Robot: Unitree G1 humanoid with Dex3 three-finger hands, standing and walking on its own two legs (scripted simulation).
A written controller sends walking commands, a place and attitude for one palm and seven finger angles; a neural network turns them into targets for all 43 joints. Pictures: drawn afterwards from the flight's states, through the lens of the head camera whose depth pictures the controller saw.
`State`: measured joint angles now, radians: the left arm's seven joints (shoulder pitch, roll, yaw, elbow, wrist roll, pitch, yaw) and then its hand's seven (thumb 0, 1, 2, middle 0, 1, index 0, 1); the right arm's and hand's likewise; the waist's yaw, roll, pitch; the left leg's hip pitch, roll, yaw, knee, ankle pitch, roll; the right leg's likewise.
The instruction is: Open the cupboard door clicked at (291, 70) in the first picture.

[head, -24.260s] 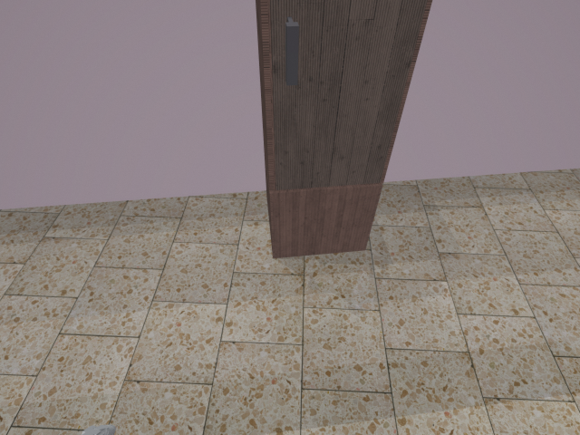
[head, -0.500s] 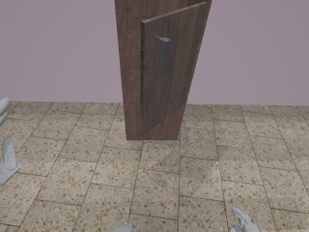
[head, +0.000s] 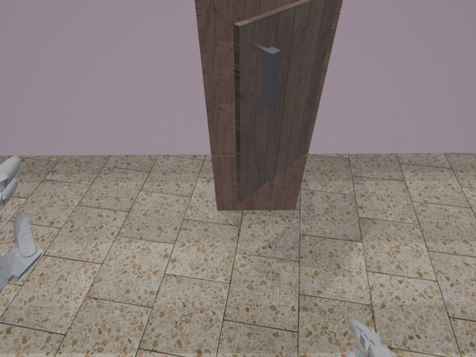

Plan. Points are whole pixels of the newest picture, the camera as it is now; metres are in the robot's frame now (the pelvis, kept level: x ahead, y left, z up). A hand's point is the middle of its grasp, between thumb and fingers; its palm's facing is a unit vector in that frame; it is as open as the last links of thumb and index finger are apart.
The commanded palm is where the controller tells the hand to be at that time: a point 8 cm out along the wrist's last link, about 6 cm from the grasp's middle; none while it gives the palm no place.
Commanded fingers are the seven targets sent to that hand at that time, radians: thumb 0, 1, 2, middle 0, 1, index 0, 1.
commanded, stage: let the arm hang, fingers relaxed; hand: left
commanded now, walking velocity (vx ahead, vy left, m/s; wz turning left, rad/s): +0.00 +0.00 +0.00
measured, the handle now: (262, 76) +0.69 -0.02 +0.14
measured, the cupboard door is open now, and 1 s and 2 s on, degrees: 44 44 44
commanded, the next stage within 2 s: look to check the result in 1.08 s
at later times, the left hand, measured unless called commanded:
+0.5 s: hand out of the picture -0.03 +0.21 -0.16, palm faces +0.09 -0.97 -0.24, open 7.1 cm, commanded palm none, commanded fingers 0.00 0.90 0.90 -0.20 -0.30 -0.20 -0.30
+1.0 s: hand out of the picture -0.01 +0.20 -0.16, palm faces +0.07 -0.98 -0.19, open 7.3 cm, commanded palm none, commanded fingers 0.00 0.90 0.90 -0.20 -0.30 -0.20 -0.30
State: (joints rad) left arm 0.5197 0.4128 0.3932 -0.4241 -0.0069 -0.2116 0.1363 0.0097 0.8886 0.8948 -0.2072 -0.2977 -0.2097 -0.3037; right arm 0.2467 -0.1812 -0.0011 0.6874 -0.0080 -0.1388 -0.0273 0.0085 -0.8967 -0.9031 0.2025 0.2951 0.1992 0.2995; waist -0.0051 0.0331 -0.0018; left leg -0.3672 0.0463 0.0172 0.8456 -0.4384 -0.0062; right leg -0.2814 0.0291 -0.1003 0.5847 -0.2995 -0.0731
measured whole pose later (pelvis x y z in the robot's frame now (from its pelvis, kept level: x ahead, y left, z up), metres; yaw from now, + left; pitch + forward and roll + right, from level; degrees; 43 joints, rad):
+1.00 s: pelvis +0.00 +0.03 +0.02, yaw +2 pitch -2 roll +0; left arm 0.28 0.12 0.01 1.16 0.01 0.00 0.04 0.01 0.92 0.89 -0.20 -0.30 -0.20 -0.30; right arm 0.31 -0.12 -0.01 1.17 -0.02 0.01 -0.02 0.00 -0.90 -0.90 0.20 0.29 0.19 0.30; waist -0.02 0.02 0.03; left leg -0.16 0.00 0.13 0.39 -0.20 0.04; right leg -0.16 -0.04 -0.11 0.41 -0.22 -0.01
